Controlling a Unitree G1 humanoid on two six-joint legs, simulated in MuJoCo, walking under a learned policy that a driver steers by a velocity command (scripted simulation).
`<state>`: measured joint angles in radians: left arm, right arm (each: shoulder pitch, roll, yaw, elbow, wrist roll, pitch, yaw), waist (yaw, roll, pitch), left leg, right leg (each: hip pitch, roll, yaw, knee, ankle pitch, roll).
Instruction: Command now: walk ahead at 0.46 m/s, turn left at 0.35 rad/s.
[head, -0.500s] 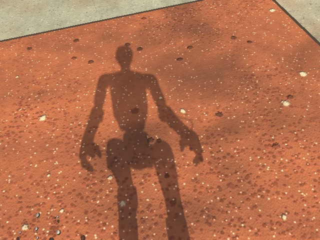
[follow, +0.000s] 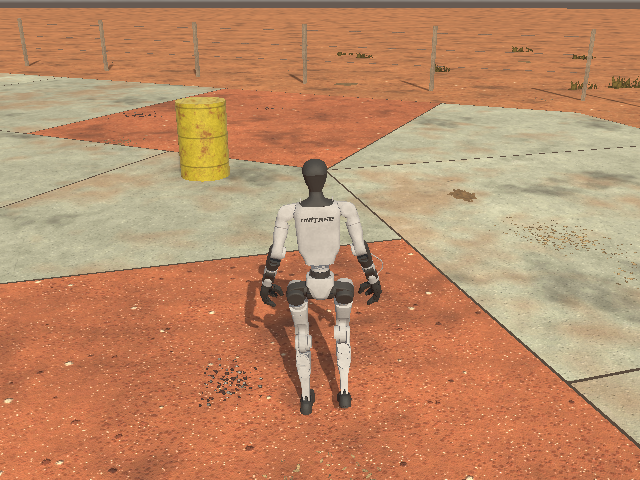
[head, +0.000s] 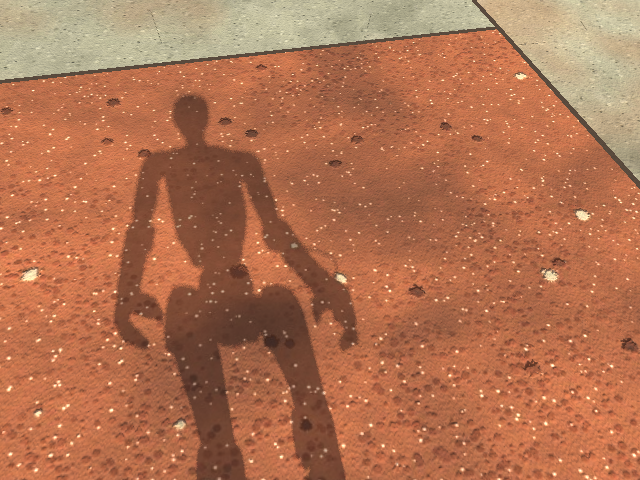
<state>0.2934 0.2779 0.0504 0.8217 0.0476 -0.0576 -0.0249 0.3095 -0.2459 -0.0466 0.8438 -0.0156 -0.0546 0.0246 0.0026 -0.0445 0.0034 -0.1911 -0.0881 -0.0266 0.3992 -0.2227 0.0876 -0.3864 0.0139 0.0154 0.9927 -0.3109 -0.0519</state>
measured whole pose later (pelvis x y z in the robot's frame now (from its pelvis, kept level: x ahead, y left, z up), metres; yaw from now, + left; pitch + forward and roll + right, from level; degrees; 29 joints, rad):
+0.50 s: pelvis +0.28 -0.01 -0.01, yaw +17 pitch +1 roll -1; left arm 0.17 0.25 0.03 0.76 0.04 -0.07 0.01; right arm 0.32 -0.30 -0.07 0.84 -0.03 -0.02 0.02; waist -0.04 0.04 0.05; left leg -0.40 -0.03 -0.04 1.14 -0.35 0.07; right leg -0.29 0.03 -0.08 0.46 -0.18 -0.05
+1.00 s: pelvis +0.51 +0.10 +0.00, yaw +12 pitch +1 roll +0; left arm 0.35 0.26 0.06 0.90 0.02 -0.03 -0.02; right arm 0.21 -0.22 -0.03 0.81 -0.03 -0.08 0.00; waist 0.03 -0.04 0.03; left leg -0.23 0.00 0.13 0.41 -0.20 0.05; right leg -0.44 -0.03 0.00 1.10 -0.33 -0.07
